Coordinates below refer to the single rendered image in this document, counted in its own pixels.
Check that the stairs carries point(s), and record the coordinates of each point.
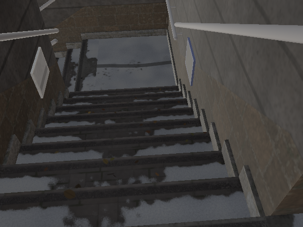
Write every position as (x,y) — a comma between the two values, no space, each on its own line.
(69,67)
(119,158)

